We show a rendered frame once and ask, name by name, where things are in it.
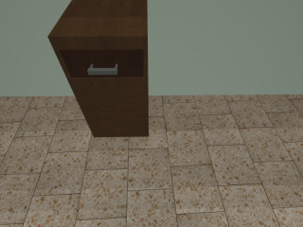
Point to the cabinet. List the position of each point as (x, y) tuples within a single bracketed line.
[(112, 106)]

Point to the handle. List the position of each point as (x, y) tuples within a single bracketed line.
[(102, 71)]

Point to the drawer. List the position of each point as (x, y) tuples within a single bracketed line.
[(130, 62)]

